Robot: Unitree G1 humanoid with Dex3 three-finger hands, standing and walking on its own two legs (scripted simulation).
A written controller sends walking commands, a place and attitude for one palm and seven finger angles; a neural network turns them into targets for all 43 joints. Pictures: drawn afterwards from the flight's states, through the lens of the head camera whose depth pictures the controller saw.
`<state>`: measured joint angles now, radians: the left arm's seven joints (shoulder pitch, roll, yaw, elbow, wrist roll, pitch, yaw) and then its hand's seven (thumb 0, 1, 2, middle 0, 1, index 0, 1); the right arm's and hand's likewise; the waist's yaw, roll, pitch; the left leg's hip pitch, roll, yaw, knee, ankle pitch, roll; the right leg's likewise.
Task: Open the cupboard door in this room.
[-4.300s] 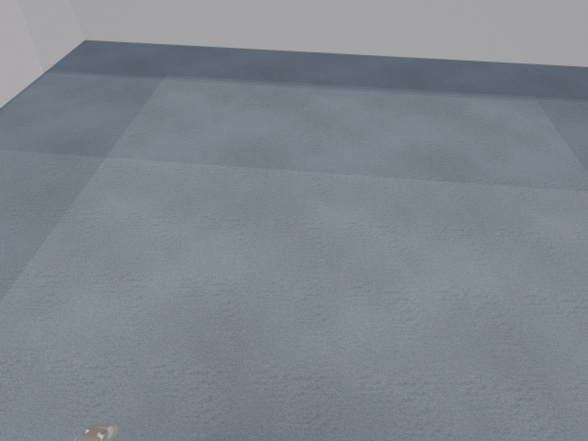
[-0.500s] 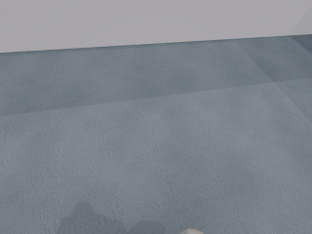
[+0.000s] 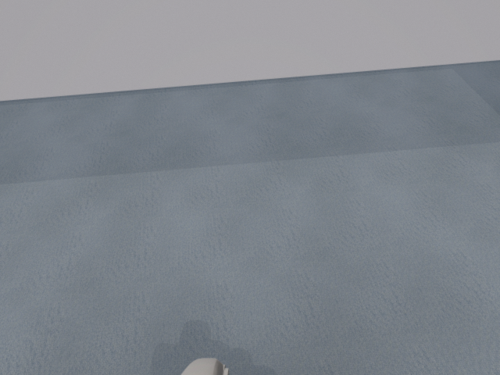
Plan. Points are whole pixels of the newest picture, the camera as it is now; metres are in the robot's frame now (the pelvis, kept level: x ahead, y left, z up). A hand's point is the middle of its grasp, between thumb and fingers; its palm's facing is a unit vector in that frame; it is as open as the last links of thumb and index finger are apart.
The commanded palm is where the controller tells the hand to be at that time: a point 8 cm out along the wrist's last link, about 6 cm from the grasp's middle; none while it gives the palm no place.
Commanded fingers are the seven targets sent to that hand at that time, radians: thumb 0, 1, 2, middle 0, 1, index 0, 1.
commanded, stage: turn or walk to find it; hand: left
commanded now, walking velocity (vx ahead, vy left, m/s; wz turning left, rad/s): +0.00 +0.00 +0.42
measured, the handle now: out of the picture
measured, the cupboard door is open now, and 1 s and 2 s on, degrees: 0 0 0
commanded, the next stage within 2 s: none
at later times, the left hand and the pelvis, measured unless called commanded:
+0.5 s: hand out of the picture -0.01 +0.27 -0.17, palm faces +0.24 -0.94 -0.24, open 7.4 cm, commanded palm none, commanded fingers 0.00 0.90 0.90 -0.20 -0.30 -0.20 -0.30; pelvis -0.02 +0.05 +0.00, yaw +11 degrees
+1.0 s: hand out of the picture -0.07 +0.22 -0.17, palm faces +0.42 -0.88 -0.23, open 7.4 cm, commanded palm none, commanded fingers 0.00 0.90 0.90 -0.20 -0.30 -0.20 -0.30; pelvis -0.04 +0.02 -0.01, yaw +25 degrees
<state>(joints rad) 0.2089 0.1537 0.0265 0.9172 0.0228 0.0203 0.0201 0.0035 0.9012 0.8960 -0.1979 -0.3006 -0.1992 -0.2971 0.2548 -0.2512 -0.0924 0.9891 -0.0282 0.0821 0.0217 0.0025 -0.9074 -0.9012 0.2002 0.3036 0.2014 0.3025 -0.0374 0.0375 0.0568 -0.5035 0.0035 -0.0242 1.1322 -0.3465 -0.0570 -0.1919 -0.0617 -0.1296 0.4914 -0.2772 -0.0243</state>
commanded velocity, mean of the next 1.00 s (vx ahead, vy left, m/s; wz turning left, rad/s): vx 0.00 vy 0.00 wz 0.42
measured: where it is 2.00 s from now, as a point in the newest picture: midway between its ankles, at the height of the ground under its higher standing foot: outside the picture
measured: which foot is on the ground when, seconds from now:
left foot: up 0.00-0.22, down 0.24-0.66, up 0.68-1.00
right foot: down 0.00-0.24, up 0.26-0.64, down 0.66-1.00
